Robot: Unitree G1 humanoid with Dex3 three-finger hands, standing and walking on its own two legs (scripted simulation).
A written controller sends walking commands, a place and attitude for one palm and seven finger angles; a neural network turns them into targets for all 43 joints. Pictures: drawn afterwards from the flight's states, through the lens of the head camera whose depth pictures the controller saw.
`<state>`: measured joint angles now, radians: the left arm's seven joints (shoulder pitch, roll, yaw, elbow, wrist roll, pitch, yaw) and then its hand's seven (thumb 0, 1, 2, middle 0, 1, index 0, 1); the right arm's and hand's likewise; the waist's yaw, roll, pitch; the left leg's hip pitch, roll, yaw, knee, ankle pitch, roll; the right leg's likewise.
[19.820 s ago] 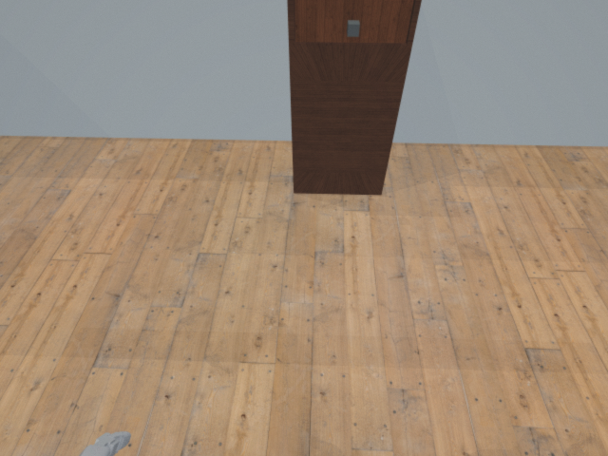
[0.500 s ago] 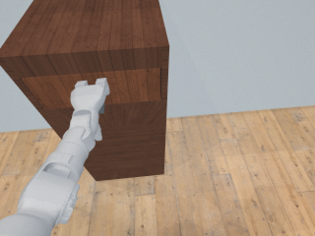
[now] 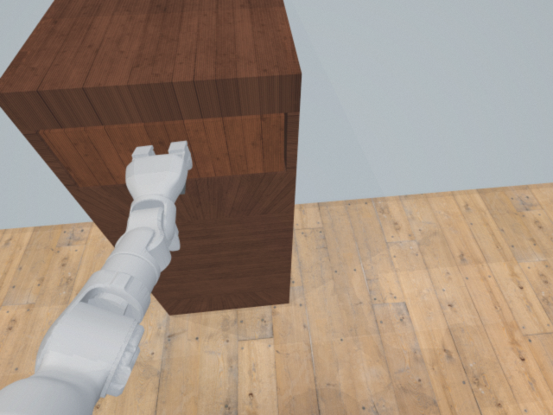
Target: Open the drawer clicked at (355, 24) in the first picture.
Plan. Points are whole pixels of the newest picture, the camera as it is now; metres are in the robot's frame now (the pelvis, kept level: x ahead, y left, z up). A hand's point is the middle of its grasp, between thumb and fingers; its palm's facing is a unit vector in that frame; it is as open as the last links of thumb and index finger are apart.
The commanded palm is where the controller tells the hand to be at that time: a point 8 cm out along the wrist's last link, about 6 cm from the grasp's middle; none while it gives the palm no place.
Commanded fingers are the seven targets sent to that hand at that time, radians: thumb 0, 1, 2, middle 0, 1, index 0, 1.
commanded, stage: lower the fingers behind the handle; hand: left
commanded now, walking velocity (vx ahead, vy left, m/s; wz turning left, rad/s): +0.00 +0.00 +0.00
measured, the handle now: (172, 170) +0.50 +0.17 +0.05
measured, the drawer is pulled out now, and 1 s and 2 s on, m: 0.00 0.00 0.01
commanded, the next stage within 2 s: close the thumb around the handle in 0.14 s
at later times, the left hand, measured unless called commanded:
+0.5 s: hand (167, 195) +0.46 +0.17 +0.03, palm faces -0.01 -0.03 -1.00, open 12.0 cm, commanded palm +0.44 +0.17 +0.08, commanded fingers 0.00 0.28 0.64 -0.36 -1.28 -0.36 -1.28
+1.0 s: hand (168, 195) +0.46 +0.17 +0.03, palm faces -0.01 -0.05 -1.00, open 7.3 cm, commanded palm +0.43 +0.18 +0.08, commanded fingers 0.00 0.90 0.90 -0.40 -1.35 -0.40 -1.35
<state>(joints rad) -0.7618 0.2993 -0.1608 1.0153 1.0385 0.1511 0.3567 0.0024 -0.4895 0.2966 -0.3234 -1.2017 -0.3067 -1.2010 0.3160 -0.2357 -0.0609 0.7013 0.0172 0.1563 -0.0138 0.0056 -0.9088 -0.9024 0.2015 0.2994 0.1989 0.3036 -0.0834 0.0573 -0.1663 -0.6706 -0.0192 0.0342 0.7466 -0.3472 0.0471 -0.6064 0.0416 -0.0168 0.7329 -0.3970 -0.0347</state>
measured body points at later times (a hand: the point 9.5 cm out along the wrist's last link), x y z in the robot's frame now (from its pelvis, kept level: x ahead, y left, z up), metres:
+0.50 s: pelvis +0.00 +0.00 +0.00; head +0.06 +0.00 +0.44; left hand +0.45 +0.17 +0.09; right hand +0.03 -0.26 -0.14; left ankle +0.00 +0.09 -0.71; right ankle -0.03 -0.10 -0.71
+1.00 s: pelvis +0.00 +0.00 +0.00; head +0.06 +0.00 +0.45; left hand +0.46 +0.17 +0.09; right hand +0.04 -0.26 -0.13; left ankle +0.00 +0.09 -0.71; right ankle -0.03 -0.10 -0.71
